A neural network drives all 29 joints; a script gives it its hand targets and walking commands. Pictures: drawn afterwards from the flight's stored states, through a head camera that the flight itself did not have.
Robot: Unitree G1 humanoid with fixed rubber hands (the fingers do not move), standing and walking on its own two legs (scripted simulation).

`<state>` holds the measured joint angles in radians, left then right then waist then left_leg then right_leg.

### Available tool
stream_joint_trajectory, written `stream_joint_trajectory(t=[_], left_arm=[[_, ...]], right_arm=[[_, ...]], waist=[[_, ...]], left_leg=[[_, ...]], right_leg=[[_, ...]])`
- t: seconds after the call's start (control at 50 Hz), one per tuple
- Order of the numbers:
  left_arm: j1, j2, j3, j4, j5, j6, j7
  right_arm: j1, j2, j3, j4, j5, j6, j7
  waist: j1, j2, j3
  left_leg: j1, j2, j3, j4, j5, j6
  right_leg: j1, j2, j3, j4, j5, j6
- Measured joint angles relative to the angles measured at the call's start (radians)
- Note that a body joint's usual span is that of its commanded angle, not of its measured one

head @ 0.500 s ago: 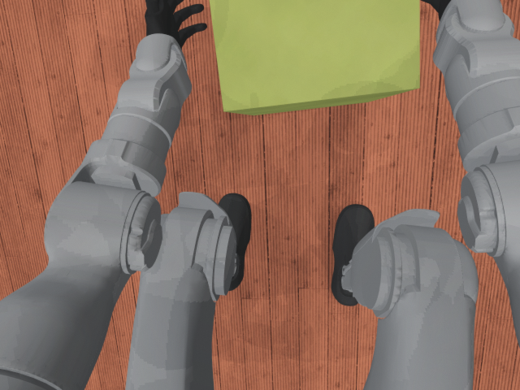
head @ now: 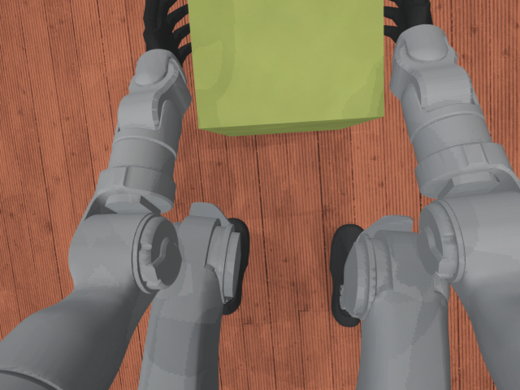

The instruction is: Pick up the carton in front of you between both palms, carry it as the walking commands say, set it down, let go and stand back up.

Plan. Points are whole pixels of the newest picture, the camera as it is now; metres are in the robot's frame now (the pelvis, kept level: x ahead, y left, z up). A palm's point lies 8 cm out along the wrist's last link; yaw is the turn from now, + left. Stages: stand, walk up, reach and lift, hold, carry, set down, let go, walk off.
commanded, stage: reach and lift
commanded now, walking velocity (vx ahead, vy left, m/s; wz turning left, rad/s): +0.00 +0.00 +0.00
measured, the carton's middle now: (283, 60) +0.53 +0.01 -0.21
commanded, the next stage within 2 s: none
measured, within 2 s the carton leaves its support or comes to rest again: neither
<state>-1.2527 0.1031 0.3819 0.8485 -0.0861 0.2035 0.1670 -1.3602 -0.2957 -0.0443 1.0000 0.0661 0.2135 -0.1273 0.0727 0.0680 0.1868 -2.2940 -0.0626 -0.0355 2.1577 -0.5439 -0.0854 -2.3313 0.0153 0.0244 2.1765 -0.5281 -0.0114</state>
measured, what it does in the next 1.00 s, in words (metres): rises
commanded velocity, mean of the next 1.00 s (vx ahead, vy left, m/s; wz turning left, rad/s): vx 0.00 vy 0.00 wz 0.00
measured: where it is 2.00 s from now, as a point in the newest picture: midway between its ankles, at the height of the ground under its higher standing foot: (285, 286)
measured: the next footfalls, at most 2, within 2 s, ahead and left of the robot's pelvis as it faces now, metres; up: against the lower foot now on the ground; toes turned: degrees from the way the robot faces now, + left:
none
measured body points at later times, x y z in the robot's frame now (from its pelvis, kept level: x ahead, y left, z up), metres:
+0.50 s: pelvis +0.00 +0.01 +0.12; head +0.26 -0.02 +0.49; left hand +0.49 +0.14 +0.05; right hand +0.51 -0.16 +0.05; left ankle +0.12 +0.14 -0.34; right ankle +0.12 -0.11 -0.33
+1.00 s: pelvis +0.05 +0.01 +0.25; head +0.20 -0.02 +0.67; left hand +0.46 +0.14 +0.22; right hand +0.46 -0.16 +0.21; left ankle +0.12 +0.14 -0.33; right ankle +0.11 -0.12 -0.33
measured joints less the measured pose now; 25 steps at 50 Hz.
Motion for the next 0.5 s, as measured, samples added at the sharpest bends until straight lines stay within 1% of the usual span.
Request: stream_joint_trajectory(t=[0.04, 0.08, 0.14, 0.22, 0.28, 0.32, 0.38, 0.44, 0.5], left_arm=[[0.080, -0.022, 0.008, -0.083, -0.004, 0.018, -0.001], [0.140, -0.045, 0.022, -0.131, 0.019, 0.032, -0.008], [0.199, -0.084, 0.061, -0.169, 0.069, 0.068, -0.018], [0.218, -0.137, 0.137, -0.159, 0.173, 0.097, -0.043], [0.213, -0.165, 0.186, -0.143, 0.247, 0.116, -0.057], [0.220, -0.173, 0.198, -0.141, 0.288, 0.127, -0.065], [0.241, -0.177, 0.204, -0.160, 0.303, 0.137, -0.077], [0.255, -0.182, 0.197, -0.193, 0.316, 0.151, -0.085], [0.286, -0.188, 0.173, -0.241, 0.304, 0.163, -0.085]], right_arm=[[0.046, 0.027, -0.014, -0.062, -0.011, 0.031, -0.001], [0.087, 0.057, -0.048, -0.110, -0.032, 0.064, 0.004], [0.129, 0.104, -0.128, -0.116, -0.087, 0.092, 0.025], [0.162, 0.142, -0.230, -0.102, -0.166, 0.117, 0.055], [0.172, 0.159, -0.296, -0.079, -0.234, 0.123, 0.079], [0.181, 0.172, -0.323, -0.069, -0.263, 0.125, 0.084], [0.198, 0.200, -0.354, -0.084, -0.317, 0.126, 0.094], [0.226, 0.222, -0.373, -0.124, -0.333, 0.126, 0.098], [0.271, 0.238, -0.358, -0.193, -0.317, 0.141, 0.099]], waist=[[-0.006, -0.003, -0.043], [-0.015, -0.009, -0.089], [-0.030, -0.015, -0.165], [-0.037, -0.025, -0.243], [-0.037, -0.039, -0.283], [-0.034, -0.051, -0.306], [-0.041, -0.058, -0.323], [-0.044, -0.060, -0.330], [-0.041, -0.059, -0.339]], left_leg=[[0.016, -0.008, -0.008, -0.014, -0.013, 0.001], [0.039, -0.011, -0.011, -0.037, -0.019, -0.011], [0.076, -0.002, -0.003, -0.081, -0.018, 0.010], [0.135, 0.010, 0.008, -0.156, -0.009, 0.029], [0.176, 0.014, 0.014, -0.216, 0.004, 0.035], [0.199, 0.015, 0.015, -0.255, 0.012, 0.035], [0.234, 0.007, 0.013, -0.308, 0.025, 0.034], [0.263, 0.003, 0.007, -0.356, 0.038, 0.036], [0.288, 0.002, -0.001, -0.395, 0.046, 0.036]], right_leg=[[0.012, 0.013, 0.004, -0.021, 0.002, 0.009], [0.032, 0.025, 0.012, -0.047, 0.005, 0.018], [0.071, 0.034, 0.021, -0.098, 0.009, 0.030], [0.132, 0.042, 0.033, -0.178, 0.021, 0.040], [0.172, 0.046, 0.041, -0.238, 0.034, 0.044], [0.195, 0.051, 0.045, -0.277, 0.044, 0.046], [0.232, 0.045, 0.047, -0.326, 0.051, 0.043], [0.265, 0.040, 0.042, -0.374, 0.060, 0.041], [0.295, 0.036, 0.036, -0.416, 0.066, 0.038]])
